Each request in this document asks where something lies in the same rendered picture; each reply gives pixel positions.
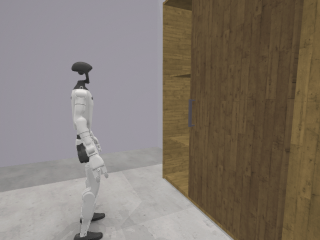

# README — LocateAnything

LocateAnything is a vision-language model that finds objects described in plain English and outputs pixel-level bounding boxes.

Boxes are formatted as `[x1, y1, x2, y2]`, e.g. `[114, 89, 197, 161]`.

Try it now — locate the robot right hand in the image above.
[89, 154, 109, 183]

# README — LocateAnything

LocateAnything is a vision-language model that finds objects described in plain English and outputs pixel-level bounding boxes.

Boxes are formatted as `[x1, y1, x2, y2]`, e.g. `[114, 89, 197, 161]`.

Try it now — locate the right robot forearm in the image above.
[76, 117, 97, 157]

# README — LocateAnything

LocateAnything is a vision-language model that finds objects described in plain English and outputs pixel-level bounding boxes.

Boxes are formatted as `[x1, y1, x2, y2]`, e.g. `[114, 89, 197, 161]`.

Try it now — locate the left robot forearm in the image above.
[88, 129, 94, 138]

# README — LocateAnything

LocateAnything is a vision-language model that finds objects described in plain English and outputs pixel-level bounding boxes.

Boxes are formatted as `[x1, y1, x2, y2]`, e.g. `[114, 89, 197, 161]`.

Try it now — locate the robot left hand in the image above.
[91, 137, 102, 152]

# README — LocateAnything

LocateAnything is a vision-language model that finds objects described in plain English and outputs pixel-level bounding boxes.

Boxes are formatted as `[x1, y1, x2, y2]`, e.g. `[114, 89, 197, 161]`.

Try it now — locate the wardrobe door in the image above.
[188, 0, 304, 240]
[281, 0, 320, 240]

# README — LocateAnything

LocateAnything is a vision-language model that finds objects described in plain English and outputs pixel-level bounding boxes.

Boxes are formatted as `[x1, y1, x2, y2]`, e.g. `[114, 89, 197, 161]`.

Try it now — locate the handle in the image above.
[188, 99, 196, 127]

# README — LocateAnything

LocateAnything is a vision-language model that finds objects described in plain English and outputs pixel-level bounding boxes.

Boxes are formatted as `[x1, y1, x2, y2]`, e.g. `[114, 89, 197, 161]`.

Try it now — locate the robot torso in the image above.
[71, 86, 94, 152]

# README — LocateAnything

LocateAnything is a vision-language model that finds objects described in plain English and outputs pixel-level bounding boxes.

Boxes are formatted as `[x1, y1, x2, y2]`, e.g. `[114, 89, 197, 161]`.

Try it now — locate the right robot upper arm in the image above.
[73, 89, 88, 126]

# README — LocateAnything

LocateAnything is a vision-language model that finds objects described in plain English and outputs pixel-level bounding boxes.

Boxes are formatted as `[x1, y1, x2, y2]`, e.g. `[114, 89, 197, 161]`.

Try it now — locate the right robot thigh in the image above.
[77, 145, 101, 200]

